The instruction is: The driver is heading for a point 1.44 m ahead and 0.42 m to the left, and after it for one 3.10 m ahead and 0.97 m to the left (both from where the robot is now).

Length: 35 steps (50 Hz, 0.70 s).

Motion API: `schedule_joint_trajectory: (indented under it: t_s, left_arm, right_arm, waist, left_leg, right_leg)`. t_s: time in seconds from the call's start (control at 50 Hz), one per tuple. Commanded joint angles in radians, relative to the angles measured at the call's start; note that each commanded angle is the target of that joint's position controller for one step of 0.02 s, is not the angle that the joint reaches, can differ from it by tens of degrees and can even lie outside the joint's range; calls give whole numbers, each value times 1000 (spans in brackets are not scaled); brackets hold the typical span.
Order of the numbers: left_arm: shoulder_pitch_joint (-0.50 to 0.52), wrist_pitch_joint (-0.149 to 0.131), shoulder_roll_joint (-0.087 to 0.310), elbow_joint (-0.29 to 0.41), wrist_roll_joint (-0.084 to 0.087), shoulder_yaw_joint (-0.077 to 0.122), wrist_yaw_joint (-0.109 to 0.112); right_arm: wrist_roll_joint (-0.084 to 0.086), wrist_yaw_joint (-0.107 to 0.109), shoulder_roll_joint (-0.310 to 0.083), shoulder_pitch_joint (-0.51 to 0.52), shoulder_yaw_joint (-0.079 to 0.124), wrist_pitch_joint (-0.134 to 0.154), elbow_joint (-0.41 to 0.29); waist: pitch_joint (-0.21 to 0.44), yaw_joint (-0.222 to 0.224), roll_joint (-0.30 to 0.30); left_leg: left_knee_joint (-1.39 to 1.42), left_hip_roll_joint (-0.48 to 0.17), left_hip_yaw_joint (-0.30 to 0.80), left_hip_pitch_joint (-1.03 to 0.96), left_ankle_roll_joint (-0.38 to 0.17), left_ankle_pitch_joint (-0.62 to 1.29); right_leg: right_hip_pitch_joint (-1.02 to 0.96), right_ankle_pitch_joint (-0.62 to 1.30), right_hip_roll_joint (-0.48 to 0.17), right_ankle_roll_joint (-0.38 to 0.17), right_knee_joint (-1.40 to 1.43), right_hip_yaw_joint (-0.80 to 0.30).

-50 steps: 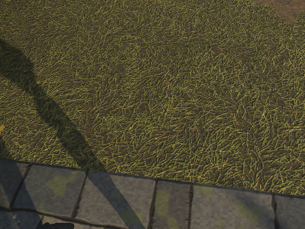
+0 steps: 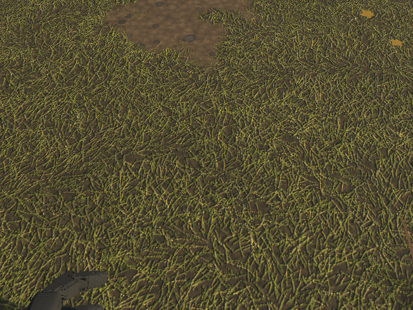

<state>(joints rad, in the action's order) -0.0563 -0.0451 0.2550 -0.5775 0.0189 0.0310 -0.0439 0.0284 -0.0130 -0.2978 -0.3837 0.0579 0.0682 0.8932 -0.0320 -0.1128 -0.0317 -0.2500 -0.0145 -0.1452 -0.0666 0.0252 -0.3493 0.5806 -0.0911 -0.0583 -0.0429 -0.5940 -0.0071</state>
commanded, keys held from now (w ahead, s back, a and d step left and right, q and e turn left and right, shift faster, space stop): w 0.06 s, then w+q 0.94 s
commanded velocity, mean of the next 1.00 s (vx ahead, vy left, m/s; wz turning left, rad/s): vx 0.50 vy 0.00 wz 0.38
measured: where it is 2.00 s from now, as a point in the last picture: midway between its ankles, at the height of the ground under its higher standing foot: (95, 170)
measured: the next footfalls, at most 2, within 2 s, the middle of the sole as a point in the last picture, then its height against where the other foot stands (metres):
right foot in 0.04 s outside the picture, level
left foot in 0.58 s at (154, 309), level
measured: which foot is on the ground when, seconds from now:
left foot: down 0.00-0.04, up 0.06-0.56, down 0.58-1.00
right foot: up 0.00-0.02, down 0.04-0.60, up 0.62-1.00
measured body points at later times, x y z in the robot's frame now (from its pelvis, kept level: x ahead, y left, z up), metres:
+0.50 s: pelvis +0.27 -0.01 +0.00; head +0.30 +0.00 +0.45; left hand +0.27 +0.28 -0.12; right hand +0.49 -0.22 -0.10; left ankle +0.43 +0.15 -0.70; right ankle +0.16 -0.12 -0.73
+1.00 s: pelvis +0.55 +0.07 +0.01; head +0.58 +0.10 +0.45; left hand +0.66 +0.39 -0.07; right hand +0.73 -0.17 -0.10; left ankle +0.44 +0.13 -0.73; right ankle +0.78 +0.01 -0.70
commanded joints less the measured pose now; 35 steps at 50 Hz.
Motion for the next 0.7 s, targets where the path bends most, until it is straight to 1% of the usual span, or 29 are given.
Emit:
schedule_joint_trajectory:
  t_s: [0.02,0.04,0.06,0.08,0.1,0.12,0.14,0.16,0.18,0.2,0.22,0.26,0.28,0.32,0.36,0.4,0.44,0.48,0.5,0.52,0.54,0.56,0.58,0.6,0.62,0.64,0.66,0.68,0.7]
  left_arm:
    - [-83,-18,133,52,-8,55,0]
    - [-234,-13,183,3,-11,82,10]
    - [-398,-3,271,-25,-23,106,29]
    - [-395,-5,308,-24,-22,102,28]
    - [-375,-13,211,-21,-21,78,25]
    - [-319,-20,184,-28,-18,66,24]
    - [-260,-25,156,-34,-17,59,22]
    - [-215,-32,125,-35,-20,51,19]
    - [-189,-41,109,-39,-27,48,18]
    - [-177,-53,105,-48,-29,51,18]
    - [-169,-63,107,-61,-29,53,19]
    - [-171,-74,117,-85,-36,59,27]
    - [-181,-75,119,-98,-39,61,32]
    - [-187,-75,128,-115,-39,63,40]
    - [-191,-73,144,-127,-35,66,46]
    - [-223,-67,161,-149,-29,72,52]
    - [-256,-54,172,-173,-20,78,56]
    - [-272,-37,185,-190,-9,84,59]
    - [-268,-28,194,-193,-6,87,61]
    - [-257,-19,208,-192,-5,90,66]
    - [-249,-11,224,-189,-3,94,71]
    - [-238,-1,234,-186,-2,96,76]
    - [-222,4,229,-181,3,91,80]
    - [-250,-7,182,-162,-21,71,82]
    - [-315,-40,59,-111,-34,32,67]
    - [-227,-82,148,-103,-2,44,47]
    - [-148,-99,168,-75,29,47,38]
    - [-132,-107,154,-73,14,43,43]
    - [-124,-103,165,-81,-16,51,52]
  right_arm:
    - [12,9,-208,39,41,-8,-37]
    - [5,15,-185,32,30,-7,-39]
    - [-25,15,-114,25,3,3,-78]
    - [-26,4,-29,-63,-28,23,-84]
    - [8,-3,-138,23,3,34,-81]
    - [27,-6,-151,98,9,39,-110]
    - [16,-1,-133,124,7,38,-109]
    - [3,1,-128,121,12,28,-103]
    - [3,0,-113,85,13,13,-91]
    - [4,1,-90,61,10,-1,-81]
    - [5,3,-73,56,9,-13,-78]
    - [2,8,-62,99,10,-26,-94]
    - [0,9,-59,125,11,-27,-103]
    - [-4,1,-51,166,9,-22,-116]
    - [-8,-12,-38,226,3,-16,-134]
    - [-11,-24,-22,298,-6,-14,-162]
    - [-11,-36,-20,352,-9,-14,-194]
    - [-10,-49,-27,386,-8,-14,-226]
    - [-10,-54,-34,387,-5,-15,-239]
    - [-9,-58,-47,371,2,-17,-247]
    - [-8,-58,-66,331,13,-21,-247]
    - [-5,-56,-99,236,32,-24,-231]
    - [-3,-44,-152,79,63,-26,-195]
    - [-1,-20,-245,-56,95,-38,-172]
    - [2,-17,-312,5,100,-31,-204]
    - [-7,-23,-232,-19,76,-21,-217]
    - [-12,-21,-179,3,64,-11,-213]
    - [-8,-23,-154,63,56,-4,-217]
    - [-10,-19,-116,122,46,0,-229]
  waist:
    - [63,153,128]
    - [158,223,115]
    - [304,269,-33]
    - [436,198,-228]
    - [364,240,-112]
    - [214,221,-96]
    - [148,185,-37]
    - [98,152,-45]
    - [88,120,-64]
    - [83,104,-64]
    - [66,92,-54]
    - [21,92,-35]
    - [6,98,-28]
    - [-8,109,-23]
    - [-25,130,-16]
    - [-51,162,-1]
    - [-69,182,7]
    - [-73,186,0]
    - [-63,176,-10]
    - [-38,158,-28]
    - [5,130,-50]
    - [63,74,-60]
    - [145,-14,-39]
    - [239,-53,97]
    - [336,65,319]
    - [407,-11,181]
    - [274,-12,132]
    - [162,41,32]
    - [123,75,25]
  left_leg:
    - [-164,-239,81,22,-152,868]
    - [-353,-196,43,126,-120,865]
    - [-702,-124,13,424,-70,515]
    - [-978,31,146,694,-38,-231]
    - [-1065,-16,252,791,-49,-221]
    - [-1048,-55,232,831,-57,-132]
    - [-992,-94,221,801,-54,-48]
    - [-945,-116,224,762,-45,9]
    - [-929,-132,237,698,-38,57]
    - [-923,-131,236,669,-28,84]
    - [-910,-129,239,668,-19,102]
    - [-854,-125,262,719,-4,174]
    - [-809,-120,273,750,0,221]
    - [-690,-108,268,762,-1,337]
    - [-566,-97,226,739,-9,430]
    - [-482,-91,188,741,-21,462]
    - [-424,-87,167,772,-40,434]
    - [-389,-75,138,796,-64,356]
    - [-377,-60,117,778,-80,307]
    - [-374,-31,85,729,-99,255]
    - [-383,7,50,656,-120,199]
    - [-380,50,27,531,-147,164]
    - [-313,90,34,295,-186,216]
    - [-293,-55,281,-8,-250,250]
    - [-145,-296,893,-298,-465,85]
    - [-49,-316,971,-334,-451,16]
    - [-47,-284,814,-239,-404,54]
    - [-47,-235,688,-75,-364,165]
    - [-40,-200,606,42,-339,270]
  right_leg:
    - [-241,-15,74,-62,100,72]
    - [-488,22,78,-90,97,62]
    - [-835,26,-142,-174,68,-231]
    - [-999,-116,-349,-306,207,-680]
    - [-934,-168,-326,-266,248,-638]
    - [-795,-91,-292,-229,268,-464]
    - [-671,-22,-244,-202,294,-358]
    - [-575,34,-210,-189,331,-277]
    - [-506,46,-193,-179,372,-225]
    - [-470,67,-190,-184,405,-190]
    - [-439,97,-191,-188,430,-149]
    - [-420,132,-189,-180,463,-76]
    - [-433,149,-185,-174,468,-44]
    - [-454,160,-169,-153,477,26]
    - [-463,164,-158,-134,487,86]
    - [-501,170,-176,-127,491,120]
    - [-580,197,-199,-120,465,142]
    - [-661,275,-222,-109,416,158]
    - [-688,375,-229,-99,376,171]
    - [-706,543,-228,-87,318,186]
    - [-718,724,-225,-74,234,198]
    - [-704,846,-212,-59,92,211]
    - [-609,809,-172,-25,-123,235]
    - [-352,415,-117,23,-440,235]
    - [79,-465,129,91,-806,95]
    - [182,-472,88,61,-860,-118]
    - [231,-398,42,37,-819,-109]
    - [205,-324,-4,30,-709,-98]
    - [141,-283,-37,35,-614,-94]
Keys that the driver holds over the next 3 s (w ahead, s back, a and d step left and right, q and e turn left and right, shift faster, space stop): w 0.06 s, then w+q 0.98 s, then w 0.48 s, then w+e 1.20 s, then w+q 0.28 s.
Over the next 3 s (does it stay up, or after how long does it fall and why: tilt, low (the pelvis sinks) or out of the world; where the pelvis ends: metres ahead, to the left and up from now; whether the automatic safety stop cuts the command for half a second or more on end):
stays up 1.53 0.47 0.00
